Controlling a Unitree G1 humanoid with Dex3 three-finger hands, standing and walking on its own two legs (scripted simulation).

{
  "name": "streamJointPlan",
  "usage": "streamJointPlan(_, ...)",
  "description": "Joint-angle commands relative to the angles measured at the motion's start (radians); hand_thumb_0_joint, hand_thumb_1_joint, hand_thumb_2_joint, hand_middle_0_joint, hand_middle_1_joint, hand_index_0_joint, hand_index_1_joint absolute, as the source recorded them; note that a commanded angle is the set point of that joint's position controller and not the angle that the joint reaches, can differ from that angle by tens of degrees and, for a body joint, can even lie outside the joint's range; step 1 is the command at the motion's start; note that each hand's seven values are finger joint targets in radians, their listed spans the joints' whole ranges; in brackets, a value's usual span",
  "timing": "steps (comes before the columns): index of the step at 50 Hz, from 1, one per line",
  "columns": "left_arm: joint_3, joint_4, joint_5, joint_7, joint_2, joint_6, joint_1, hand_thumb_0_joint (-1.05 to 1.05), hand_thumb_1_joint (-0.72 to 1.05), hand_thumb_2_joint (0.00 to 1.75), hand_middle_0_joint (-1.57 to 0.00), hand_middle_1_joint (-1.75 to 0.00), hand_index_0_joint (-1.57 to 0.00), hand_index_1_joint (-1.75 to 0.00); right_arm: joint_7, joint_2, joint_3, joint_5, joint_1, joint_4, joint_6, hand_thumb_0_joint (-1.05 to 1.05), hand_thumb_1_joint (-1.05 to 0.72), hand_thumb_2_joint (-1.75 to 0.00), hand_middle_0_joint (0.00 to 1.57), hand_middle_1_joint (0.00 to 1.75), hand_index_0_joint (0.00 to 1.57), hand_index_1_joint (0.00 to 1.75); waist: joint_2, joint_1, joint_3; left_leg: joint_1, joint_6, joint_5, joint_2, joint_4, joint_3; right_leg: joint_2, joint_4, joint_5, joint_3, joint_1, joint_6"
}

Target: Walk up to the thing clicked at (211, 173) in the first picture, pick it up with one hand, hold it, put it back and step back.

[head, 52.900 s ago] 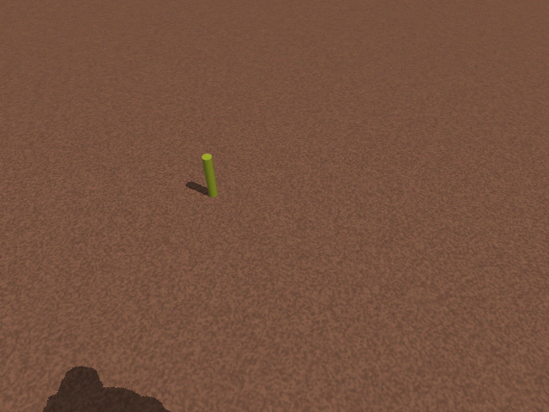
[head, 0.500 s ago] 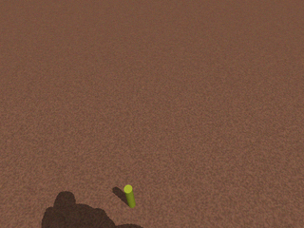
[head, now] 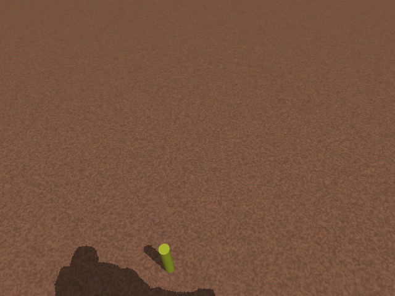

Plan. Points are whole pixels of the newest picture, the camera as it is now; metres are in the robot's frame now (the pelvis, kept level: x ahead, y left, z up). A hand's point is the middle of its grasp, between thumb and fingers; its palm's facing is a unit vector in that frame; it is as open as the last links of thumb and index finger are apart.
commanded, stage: stand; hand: left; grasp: from the side
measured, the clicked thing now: (167, 259) +0.42 +0.17 -0.66
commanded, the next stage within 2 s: step back in 0.58 s
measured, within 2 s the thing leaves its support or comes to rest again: neither
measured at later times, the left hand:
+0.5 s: hand out of the picture +0.08 +0.24 -0.16, palm faces -0.01 -0.94 -0.34, open 7.4 cm
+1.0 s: hand out of the picture +0.09 +0.32 -0.18, palm faces -0.04 -0.94 -0.34, open 7.4 cm
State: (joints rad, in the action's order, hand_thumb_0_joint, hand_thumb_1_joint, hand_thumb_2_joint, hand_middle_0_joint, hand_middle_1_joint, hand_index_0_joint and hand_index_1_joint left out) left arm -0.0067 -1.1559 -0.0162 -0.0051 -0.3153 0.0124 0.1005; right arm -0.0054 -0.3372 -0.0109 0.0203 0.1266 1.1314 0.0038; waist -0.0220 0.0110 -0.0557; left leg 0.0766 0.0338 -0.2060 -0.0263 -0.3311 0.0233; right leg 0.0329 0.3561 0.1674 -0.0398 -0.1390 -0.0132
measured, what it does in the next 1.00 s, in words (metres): lifts its right foot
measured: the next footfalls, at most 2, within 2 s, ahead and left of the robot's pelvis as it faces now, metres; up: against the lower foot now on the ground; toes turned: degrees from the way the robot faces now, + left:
right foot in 1.36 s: -0.12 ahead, -0.03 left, +0.00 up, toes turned -1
left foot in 1.80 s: -0.24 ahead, +0.18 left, +0.00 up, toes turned -4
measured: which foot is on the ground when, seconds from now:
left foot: down 0.00-1.00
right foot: down 0.00-0.88, up 0.90-1.00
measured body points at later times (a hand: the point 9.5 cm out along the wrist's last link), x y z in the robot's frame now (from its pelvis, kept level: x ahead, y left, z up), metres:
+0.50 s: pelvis +0.00 +0.00 +0.00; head +0.01 -0.01 +0.45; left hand +0.08 +0.29 -0.13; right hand +0.07 -0.30 -0.14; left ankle -0.01 +0.14 -0.75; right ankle +0.02 -0.13 -0.75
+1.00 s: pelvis -0.07 +0.06 -0.02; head +0.01 +0.10 +0.42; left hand +0.09 +0.37 -0.16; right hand -0.02 -0.26 -0.12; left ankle -0.07 +0.14 -0.75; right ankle -0.03 -0.10 -0.70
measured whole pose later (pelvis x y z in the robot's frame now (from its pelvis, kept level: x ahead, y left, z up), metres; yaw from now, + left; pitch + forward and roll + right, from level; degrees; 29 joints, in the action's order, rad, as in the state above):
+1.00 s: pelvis -0.07 +0.06 -0.02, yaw +0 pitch -1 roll -2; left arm -0.06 -0.92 -0.01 -0.04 -0.40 -0.07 -0.01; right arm 0.01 -0.35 -0.05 0.04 0.17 0.97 -0.04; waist 0.06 -0.03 -0.19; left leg 0.26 -0.06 -0.34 0.04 -0.61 0.01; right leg -0.08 0.95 0.51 0.17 -0.47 0.02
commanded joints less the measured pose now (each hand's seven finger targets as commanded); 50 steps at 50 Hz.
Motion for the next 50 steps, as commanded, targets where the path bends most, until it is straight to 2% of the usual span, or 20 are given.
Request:
streamJointPlan(1,-0.043,0.053,0.004,-0.012,-0.213,0.016,-0.039,0.0,0.9,0.9,-0.2,-0.3,-0.2,-0.3,-0.015,-0.199,-0.034,-0.001,-0.031,-0.052,0.02,0.0,-0.9,-0.9,0.2,0.3,0.2,0.3,0.011,-0.003,0.076,0.03,-0.037,0.185,-0.094,0.056,0.055,0.103,-0.045,-0.173,0.083,0.065,0.025)
streamJointPlan(10,-0.045,0.057,0.004,-0.014,-0.218,0.018,-0.05,0.0,0.9,0.9,-0.2,-0.3,-0.2,-0.3,-0.014,-0.204,-0.035,-0.003,-0.039,-0.051,0.017,0.0,-0.9,-0.9,0.2,0.3,0.2,0.3,0.028,-0.009,0.079,0.018,-0.038,0.186,-0.098,0.052,0.046,0.104,-0.054,-0.206,0.085,0.074,0.02)
streamJointPlan(14,-0.046,0.054,0.003,-0.011,-0.224,0.015,-0.053,0.0,0.9,0.9,-0.2,-0.3,-0.2,-0.3,-0.012,-0.198,-0.034,-0.002,-0.045,-0.05,0.013,0.0,-0.9,-0.9,0.2,0.3,0.2,0.3,0.03,-0.006,0.033,0.041,-0.034,0.095,-0.094,0.077,0.048,0.095,-0.075,-0.082,0.088,0.038,0.021)
streamJointPlan(18,-0.05,0.056,0.003,-0.008,-0.228,0.015,-0.047,0.0,0.9,0.9,-0.2,-0.3,-0.2,-0.3,-0.01,-0.199,-0.036,-0.001,-0.05,-0.053,0.015,0.0,-0.9,-0.9,0.2,0.3,0.2,0.3,0.012,-0.001,0.032,0.054,-0.037,0.066,-0.093,0.083,0.047,0.095,-0.08,-0.049,0.096,0.041,0.024)
streamJointPlan(22,-0.051,0.065,0.004,-0.008,-0.229,0.018,-0.053,0.0,0.9,0.9,-0.2,-0.3,-0.2,-0.3,-0.011,-0.204,-0.038,-0.002,-0.048,-0.058,0.019,0.0,-0.9,-0.9,0.2,0.3,0.2,0.3,0.017,-0.01,0.076,0.019,-0.039,0.131,-0.102,0.067,0.044,0.105,-0.061,-0.144,0.101,0.059,0.034)
streamJointPlan(28,-0.048,0.067,0.005,-0.008,-0.229,0.019,-0.044,0.0,0.9,0.9,-0.2,-0.3,-0.2,-0.3,-0.01,-0.204,-0.036,-0.003,-0.043,-0.054,0.017,0.0,-0.9,-0.9,0.2,0.3,0.2,0.3,0.019,-0.009,0.074,0.023,-0.038,0.14,-0.1,0.066,0.043,0.102,-0.056,-0.167,0.097,0.064,0.032)
streamJointPlan(29,-0.095,0.092,0.026,-0.01,-0.307,0.008,-0.043,0.0,0.9,0.9,-0.2,-0.3,-0.2,-0.3,-0.004,-0.258,-0.055,-0.014,-0.074,-0.079,0.0,0.0,-0.9,-0.9,0.2,0.3,0.2,0.3,0.038,-0.004,-0.033,0.117,-0.063,0.256,-0.073,-0.058,0.047,0.103,0.012,-0.333,0.122,-0.011,0.039)
streamJointPlan(32,-0.111,0.13,0.026,-0.018,-0.323,-0.001,-0.021,0.0,0.9,0.9,-0.2,-0.3,-0.2,-0.3,-0.001,-0.213,-0.054,-0.028,-0.022,-0.109,-0.015,0.0,-0.9,-0.9,0.2,0.3,0.2,0.3,0.105,-0.017,0.052,0.109,-0.052,0.18,-0.002,-0.243,-0.021,0.187,0.0,-0.439,0.186,-0.008,0.133)
streamJointPlan(33,-0.115,0.152,0.022,-0.019,-0.335,-0.003,-0.038,0.0,0.9,0.9,-0.2,-0.3,-0.2,-0.3,-0.001,-0.209,-0.059,-0.03,-0.003,-0.118,-0.023,0.0,-0.9,-0.9,0.2,0.3,0.2,0.3,0.142,-0.02,0.074,0.124,-0.05,0.073,0.033,-0.322,-0.035,0.234,-0.012,-0.44,0.228,-0.019,0.18)
streamJointPlan(35,-0.12,0.202,0.001,-0.021,-0.331,-0.007,-0.082,0.0,0.9,0.9,-0.2,-0.3,-0.2,-0.3,0.004,-0.214,-0.074,-0.023,0.013,-0.138,-0.041,0.0,-0.9,-0.9,0.2,0.3,0.2,0.3,0.205,-0.02,0.111,0.172,-0.067,-0.309,0.068,-0.54,0.001,0.316,-0.014,-0.402,0.286,-0.058,0.261)
streamJointPlan(37,-0.121,0.242,-0.014,-0.02,-0.329,-0.015,-0.114,0.0,0.9,0.9,-0.2,-0.3,-0.2,-0.3,0.013,-0.218,-0.079,-0.023,0.051,-0.161,-0.051,0.0,-0.9,-0.9,0.2,0.3,0.2,0.3,0.217,-0.035,0.125,0.174,-0.082,-0.333,0.051,-0.593,0.038,0.304,0.029,-0.364,0.24,-0.107,0.264)
streamJointPlan(40,-0.11,0.284,-0.017,-0.024,-0.302,-0.027,-0.139,0.0,0.9,0.9,-0.2,-0.3,-0.2,-0.3,0.012,-0.224,-0.084,-0.028,0.094,-0.175,-0.046,0.0,-0.9,-0.9,0.2,0.3,0.2,0.3,0.215,-0.041,0.146,0.191,-0.067,-0.222,0.038,-0.45,0.022,0.247,0.118,-0.354,0.193,-0.071,0.211)
streamJointPlan(42,-0.103,0.306,-0.004,-0.023,-0.299,-0.045,-0.15,0.0,0.9,0.9,-0.2,-0.3,-0.2,-0.3,0.007,-0.218,-0.089,-0.01,0.121,-0.176,-0.036,0.0,-0.9,-0.9,0.2,0.3,0.2,0.3,0.173,-0.061,0.129,0.155,-0.055,-0.029,0.039,-0.206,-0.017,0.195,0.213,-0.273,0.158,-0.087,0.154)
streamJointPlan(43,-0.097,0.31,0.006,-0.021,-0.27,-0.056,-0.128,0.0,0.9,0.9,-0.2,-0.3,-0.2,-0.3,0.003,-0.231,-0.093,0.004,0.107,-0.178,-0.03,0.0,-0.9,-0.9,0.2,0.3,0.2,0.3,0.072,-0.052,0.102,0.14,-0.052,0.139,-0.001,-0.085,0.036,0.128,0.294,-0.167,0.123,-0.123,0.118)
streamJointPlan(44,-0.09,0.326,0.019,-0.021,-0.224,-0.062,-0.108,0.0,0.9,0.9,-0.2,-0.3,-0.2,-0.3,-0.002,-0.302,-0.113,0.024,0.093,-0.195,-0.022,0.0,-0.9,-0.9,0.2,0.3,0.2,0.3,-0.114,-0.038,0.101,0.1,-0.077,0.393,-0.156,-0.02,0.261,-0.012,0.443,0.033,0.089,-0.214,0.067)
streamJointPlan(45,-0.087,0.321,0.02,-0.031,-0.2,-0.07,-0.093,0.0,0.9,0.9,-0.2,-0.3,-0.2,-0.3,-0.005,-0.355,-0.121,0.033,0.066,-0.212,-0.017,0.0,-0.9,-0.9,0.2,0.3,0.2,0.3,-0.165,-0.021,0.078,0.037,-0.107,0.566,-0.232,-0.027,0.366,-0.14,0.551,0.413,0.15,-0.365,0.047)
streamJointPlan(46,-0.09,0.32,0.011,-0.042,-0.225,-0.073,-0.062,0.0,0.9,0.9,-0.2,-0.3,-0.2,-0.3,-0.007,-0.391,-0.129,0.024,0.054,-0.239,-0.015,0.0,-0.9,-0.9,0.2,0.3,0.2,0.3,-0.17,-0.038,0.099,0.052,-0.154,0.658,-0.29,-0.055,0.386,-0.138,0.638,0.486,0.224,-0.362,0.039)
streamJointPlan(47,-0.094,0.305,0.007,-0.049,-0.238,-0.072,-0.075,0.0,0.9,0.9,-0.2,-0.3,-0.2,-0.3,-0.011,-0.38,-0.131,0.021,0.039,-0.247,-0.014,0.0,-0.9,-0.9,0.2,0.3,0.2,0.3,-0.184,-0.052,0.088,0.109,-0.142,0.574,-0.291,-0.025,0.42,-0.14,0.706,0.464,0.259,-0.348,0.037)
streamJointPlan(48,-0.099,0.299,0.009,-0.05,-0.258,-0.075,-0.098,0.0,0.9,0.9,-0.2,-0.3,-0.2,-0.3,-0.017,-0.343,-0.124,0.021,0.009,-0.258,-0.014,0.0,-0.9,-0.9,0.2,0.3,0.2,0.3,-0.165,-0.047,0.065,0.106,-0.102,0.54,-0.24,-0.028,0.336,-0.136,0.73,0.41,0.283,-0.343,0.044)
streamJointPlan(50,-0.092,0.294,0.024,-0.043,-0.247,-0.075,-0.018,0.0,0.9,0.9,-0.2,-0.3,-0.2,-0.3,-0.032,-0.275,-0.107,0.025,-0.045,-0.273,-0.011,0.0,-0.9,-0.9,0.2,0.3,0.2,0.3,-0.146,0.016,0.09,-0.044,-0.032,0.649,-0.129,-0.112,0.164,-0.134,0.741,0.272,0.267,-0.434,0.043)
